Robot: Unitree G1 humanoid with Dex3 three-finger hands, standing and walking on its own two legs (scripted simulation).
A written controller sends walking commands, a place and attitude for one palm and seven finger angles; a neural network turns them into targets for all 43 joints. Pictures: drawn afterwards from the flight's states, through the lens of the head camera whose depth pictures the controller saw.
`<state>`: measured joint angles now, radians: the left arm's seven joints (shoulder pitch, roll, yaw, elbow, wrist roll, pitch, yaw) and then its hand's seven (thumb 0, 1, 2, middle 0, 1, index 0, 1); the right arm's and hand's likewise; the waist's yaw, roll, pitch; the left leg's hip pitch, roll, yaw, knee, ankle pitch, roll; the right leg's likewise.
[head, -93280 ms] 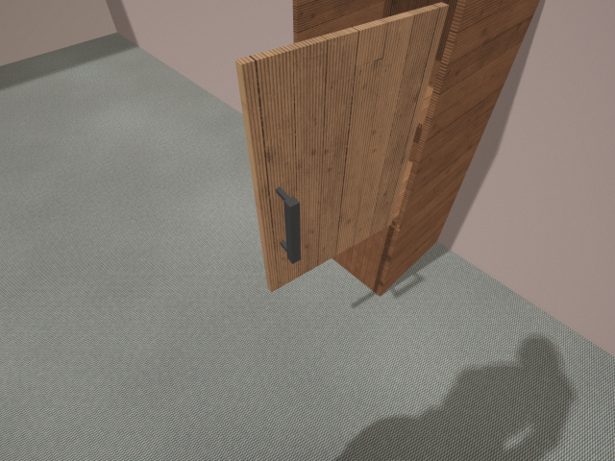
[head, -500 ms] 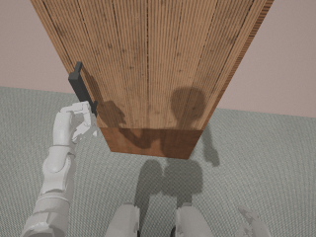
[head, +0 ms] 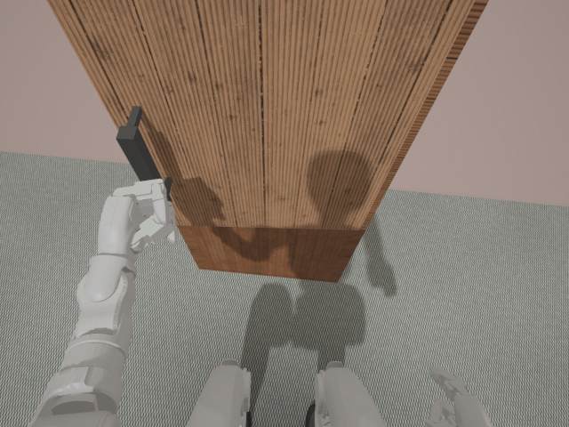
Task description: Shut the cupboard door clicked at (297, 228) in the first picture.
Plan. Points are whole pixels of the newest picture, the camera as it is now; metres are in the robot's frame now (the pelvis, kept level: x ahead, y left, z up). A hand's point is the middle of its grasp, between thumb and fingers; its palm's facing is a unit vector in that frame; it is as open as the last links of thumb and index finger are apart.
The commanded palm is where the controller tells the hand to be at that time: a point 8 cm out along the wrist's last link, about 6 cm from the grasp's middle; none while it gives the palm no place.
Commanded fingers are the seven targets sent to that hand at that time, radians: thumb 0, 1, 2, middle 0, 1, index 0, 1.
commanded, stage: push the door shut along its arc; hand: left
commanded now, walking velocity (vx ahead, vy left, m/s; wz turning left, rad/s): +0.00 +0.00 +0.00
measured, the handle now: (151, 163) +0.48 +0.21 +0.03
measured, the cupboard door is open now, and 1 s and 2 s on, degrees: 5 0 0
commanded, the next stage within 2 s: pull the fist back off the door in 0.84 s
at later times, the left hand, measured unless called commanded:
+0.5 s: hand (167, 188) +0.44 +0.18 +0.03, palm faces -0.16 -0.99 -0.05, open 3.2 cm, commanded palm +0.44 +0.22 +0.03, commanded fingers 0.00 0.90 0.90 -1.30 -1.50 -1.30 -1.50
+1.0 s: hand (167, 186) +0.44 +0.18 +0.03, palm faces -0.16 -0.99 -0.04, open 3.3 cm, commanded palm +0.47 +0.19 +0.03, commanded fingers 0.00 0.90 0.90 -1.30 -1.50 -1.30 -1.50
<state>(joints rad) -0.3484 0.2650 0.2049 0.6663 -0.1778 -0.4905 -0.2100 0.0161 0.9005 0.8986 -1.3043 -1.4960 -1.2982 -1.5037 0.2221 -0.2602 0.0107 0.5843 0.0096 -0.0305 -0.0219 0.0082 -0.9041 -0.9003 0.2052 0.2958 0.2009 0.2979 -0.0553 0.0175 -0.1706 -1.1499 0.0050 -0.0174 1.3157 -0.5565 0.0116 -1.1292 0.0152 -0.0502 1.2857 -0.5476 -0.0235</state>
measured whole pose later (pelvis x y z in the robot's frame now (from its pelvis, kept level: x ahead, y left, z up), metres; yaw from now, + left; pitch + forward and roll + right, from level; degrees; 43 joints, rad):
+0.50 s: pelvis -0.01 +0.01 -0.01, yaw +0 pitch +25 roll -3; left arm -0.66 0.39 0.26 0.96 -0.18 -0.50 -0.39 0.02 0.90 0.90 -1.35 -1.50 -1.34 -1.50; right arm 0.29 -0.28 0.01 0.64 0.02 -0.01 -0.02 0.01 -0.90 -0.90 0.21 0.30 0.20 0.30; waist -0.09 0.03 -0.17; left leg -1.24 0.01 -0.03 1.36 -0.56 0.02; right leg -1.20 0.02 -0.07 1.31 -0.54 -0.02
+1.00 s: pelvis -0.04 +0.01 -0.03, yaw +1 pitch +25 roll -5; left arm -0.89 0.43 0.15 1.12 -0.16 -0.46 -0.31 0.02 0.90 0.90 -1.44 -1.50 -1.43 -1.50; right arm 0.29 -0.28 0.05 0.69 0.00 -0.09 -0.04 0.01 -0.90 -0.90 0.21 0.30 0.20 0.30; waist -0.12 0.01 -0.17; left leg -1.36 -0.02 -0.07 1.41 -0.50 0.03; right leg -1.29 -0.01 -0.10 1.34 -0.49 -0.01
